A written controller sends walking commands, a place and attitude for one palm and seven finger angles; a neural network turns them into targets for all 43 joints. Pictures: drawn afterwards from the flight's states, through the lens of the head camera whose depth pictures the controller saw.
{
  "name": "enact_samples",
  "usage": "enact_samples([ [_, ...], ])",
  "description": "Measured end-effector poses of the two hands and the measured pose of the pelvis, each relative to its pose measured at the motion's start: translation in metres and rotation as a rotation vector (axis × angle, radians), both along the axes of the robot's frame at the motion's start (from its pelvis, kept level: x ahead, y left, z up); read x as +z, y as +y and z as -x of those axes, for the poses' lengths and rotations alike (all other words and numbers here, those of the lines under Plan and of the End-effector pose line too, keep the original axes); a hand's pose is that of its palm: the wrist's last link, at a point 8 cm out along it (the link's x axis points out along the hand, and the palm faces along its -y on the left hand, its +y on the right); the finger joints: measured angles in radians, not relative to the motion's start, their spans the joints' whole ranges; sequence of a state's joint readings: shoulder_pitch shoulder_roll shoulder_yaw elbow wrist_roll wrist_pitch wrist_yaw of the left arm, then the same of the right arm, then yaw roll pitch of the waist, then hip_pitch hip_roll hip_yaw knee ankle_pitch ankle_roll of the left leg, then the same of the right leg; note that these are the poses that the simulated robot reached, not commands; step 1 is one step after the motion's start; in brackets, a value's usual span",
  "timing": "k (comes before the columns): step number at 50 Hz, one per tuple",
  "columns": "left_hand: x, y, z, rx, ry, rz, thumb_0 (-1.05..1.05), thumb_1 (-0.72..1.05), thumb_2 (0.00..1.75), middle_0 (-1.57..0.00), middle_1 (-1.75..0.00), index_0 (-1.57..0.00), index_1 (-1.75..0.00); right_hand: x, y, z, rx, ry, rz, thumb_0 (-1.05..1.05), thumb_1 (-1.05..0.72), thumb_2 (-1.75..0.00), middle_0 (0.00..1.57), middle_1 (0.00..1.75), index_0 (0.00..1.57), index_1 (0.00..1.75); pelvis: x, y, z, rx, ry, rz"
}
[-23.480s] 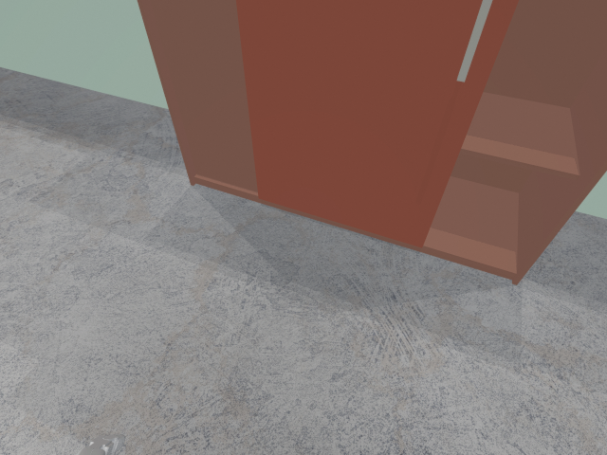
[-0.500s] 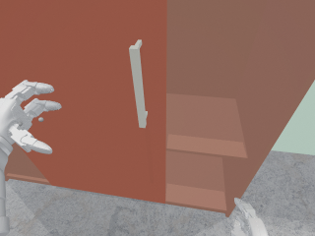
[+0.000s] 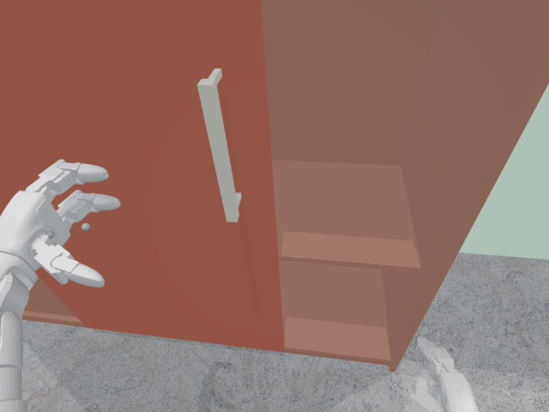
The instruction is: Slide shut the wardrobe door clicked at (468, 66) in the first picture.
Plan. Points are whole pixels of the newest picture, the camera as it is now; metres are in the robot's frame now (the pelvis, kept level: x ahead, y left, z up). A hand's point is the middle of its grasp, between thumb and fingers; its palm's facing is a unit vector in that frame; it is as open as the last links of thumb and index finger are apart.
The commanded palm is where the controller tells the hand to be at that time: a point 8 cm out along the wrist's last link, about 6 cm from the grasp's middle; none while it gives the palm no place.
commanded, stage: move the hooked fingers beside the handle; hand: left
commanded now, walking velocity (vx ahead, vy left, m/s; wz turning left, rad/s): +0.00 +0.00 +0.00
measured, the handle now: (225, 153) +0.48 +0.13 +0.16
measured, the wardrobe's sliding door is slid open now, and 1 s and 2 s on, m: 0.37 0.37 0.37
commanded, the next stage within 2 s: none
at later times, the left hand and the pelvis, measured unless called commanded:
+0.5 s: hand (113, 199) +0.33 +0.25 +0.19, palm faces +0.01 -1.00 -0.07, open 14.0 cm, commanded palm +0.29 +0.30 +0.18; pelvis +0.00 +0.00 +0.00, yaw -1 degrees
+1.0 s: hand (142, 184) +0.36 +0.22 +0.19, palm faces -0.04 -1.00 -0.03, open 14.0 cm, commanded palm +0.34 +0.28 +0.17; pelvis +0.01 +0.01 +0.00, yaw -1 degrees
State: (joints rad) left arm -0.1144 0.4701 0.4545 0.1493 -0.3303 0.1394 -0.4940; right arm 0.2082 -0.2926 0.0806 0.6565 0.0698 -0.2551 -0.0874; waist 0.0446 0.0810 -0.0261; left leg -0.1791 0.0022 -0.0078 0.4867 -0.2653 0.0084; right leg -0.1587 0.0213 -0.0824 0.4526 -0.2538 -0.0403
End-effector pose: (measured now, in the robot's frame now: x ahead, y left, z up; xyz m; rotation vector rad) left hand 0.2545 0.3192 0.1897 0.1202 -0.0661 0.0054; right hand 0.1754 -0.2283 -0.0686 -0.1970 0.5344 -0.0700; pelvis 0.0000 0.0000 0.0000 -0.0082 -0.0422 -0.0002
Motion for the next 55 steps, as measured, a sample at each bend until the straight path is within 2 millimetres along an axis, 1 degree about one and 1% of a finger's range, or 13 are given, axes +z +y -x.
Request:
enact_samples([
  [3, 0.008, -0.003, 0.004, 0.002, -0.058, 0.003, -0.02, -0.5, 0.3, -0.3, -1.2, -0.3, -1.2, 0.001, 0.0, 0.0, -0.002, -0.01, -0.006, 0.02, -0.91, -0.9, 0.2, 0.3, 0.2, 0.3, 0.0, -0.002, -0.002, -0.003, -0.002, -0.001],
  [6, 0.011, 0.003, 0.004, 0.029, -0.075, 0.02, -0.02, -0.5, 0.3, -0.3, -1.2, -0.3, -1.2, 0.001, -0.001, 0.0, -0.001, -0.011, -0.008, 0.02, -0.91, -0.9, 0.2, 0.3, 0.2, 0.3, -0.001, -0.004, -0.003, 0.001, -0.004, -0.001],
  [11, -0.007, 0.008, -0.007, 0.056, 0.029, 0.036, -0.02, -0.5, 0.3, -0.3, -1.2, -0.3, -1.2, -0.003, -0.006, 0.004, -0.002, 0.014, 0.007, 0.02, -0.91, -0.9, 0.2, 0.3, 0.2, 0.3, -0.001, -0.006, 0.003, 0.011, 0.0, 0.0],
  [14, -0.011, -0.001, -0.017, 0.03, 0.047, 0.018, -0.02, -0.5, 0.3, -0.3, -1.2, -0.3, -1.2, -0.006, -0.009, 0.007, -0.01, 0.026, 0.018, 0.02, -0.91, -0.9, 0.2, 0.3, 0.2, 0.3, -0.001, -0.005, 0.004, 0.011, 0.003, 0.001],
  [18, 0.004, -0.019, -0.028, -0.028, -0.052, 0.017, -0.02, -0.5, 0.3, -0.3, -1.2, -0.3, -1.2, -0.006, -0.011, 0.011, -0.028, 0.027, 0.022, 0.02, -0.91, -0.9, 0.2, 0.3, 0.2, 0.3, -0.001, -0.004, 0.002, 0.003, 0.004, -0.001],
  [21, 0.011, -0.021, -0.038, -0.039, -0.09, 0.041, -0.02, -0.5, 0.3, -0.3, -1.2, -0.3, -1.2, -0.005, -0.011, 0.014, -0.046, 0.024, 0.014, 0.02, -0.91, -0.9, 0.2, 0.3, 0.2, 0.3, -0.001, -0.003, -0.001, -0.004, 0.009, -0.004],
  [25, -0.001, -0.013, -0.049, -0.001, 0.003, 0.053, -0.02, -0.5, 0.3, -0.3, -1.2, -0.3, -1.2, -0.006, -0.013, 0.019, -0.068, 0.031, 0.001, 0.02, -0.91, -0.9, 0.2, 0.3, 0.2, 0.3, -0.001, -0.002, -0.002, -0.013, 0.017, -0.005],
  [29, -0.015, -0.014, -0.051, 0.008, 0.064, 0.046, -0.02, -0.5, 0.3, -0.3, -1.2, -0.3, -1.2, -0.01, -0.013, 0.023, -0.073, 0.056, 0.006, 0.02, -0.91, -0.9, 0.2, 0.3, 0.2, 0.3, -0.001, 0.001, -0.001, -0.015, 0.025, -0.005],
  [36, 0.0, -0.016, -0.052, -0.003, -0.072, 0.068, -0.02, -0.5, 0.3, -0.3, -1.2, -0.3, -1.2, -0.009, -0.008, 0.024, -0.066, 0.074, 0.029, 0.02, -0.91, -0.9, 0.2, 0.3, 0.2, 0.3, -0.001, 0.004, -0.004, -0.011, 0.016, -0.002],
  [40, -0.006, -0.014, -0.063, -0.001, -0.011, 0.07, -0.02, -0.5, 0.3, -0.3, -1.2, -0.3, -1.2, -0.009, -0.004, 0.022, -0.07, 0.072, 0.024, 0.02, -0.91, -0.9, 0.2, 0.3, 0.2, 0.3, -0.001, 0.007, -0.002, -0.007, 0.018, 0.0],
  [45, -0.017, -0.027, -0.076, -0.036, 0.05, 0.064, -0.02, -0.5, 0.3, -0.3, -1.2, -0.3, -1.2, -0.01, 0.001, 0.021, -0.072, 0.078, 0.02, 0.02, -0.91, -0.9, 0.2, 0.3, 0.2, 0.3, -0.001, 0.013, -0.002, -0.007, 0.03, -0.001],
  [50, -0.005, -0.04, -0.085, -0.055, -0.046, 0.089, -0.02, -0.5, 0.3, -0.3, -1.2, -0.3, -1.2, -0.009, 0.005, 0.022, -0.074, 0.083, 0.02, 0.02, -0.91, -0.9, 0.2, 0.3, 0.2, 0.3, 0.0, 0.015, -0.006, -0.015, 0.031, -0.002],
  [55, -0.006, -0.033, -0.097, -0.02, -0.004, 0.095, -0.02, -0.5, 0.3, -0.3, -1.2, -0.3, -1.2, -0.01, 0.005, 0.025, -0.091, 0.099, 0.014, 0.01, -0.91, -0.9, 0.2, 0.3, 0.2, 0.3, 0.0, 0.015, -0.009, -0.02, 0.034, -0.002],
])
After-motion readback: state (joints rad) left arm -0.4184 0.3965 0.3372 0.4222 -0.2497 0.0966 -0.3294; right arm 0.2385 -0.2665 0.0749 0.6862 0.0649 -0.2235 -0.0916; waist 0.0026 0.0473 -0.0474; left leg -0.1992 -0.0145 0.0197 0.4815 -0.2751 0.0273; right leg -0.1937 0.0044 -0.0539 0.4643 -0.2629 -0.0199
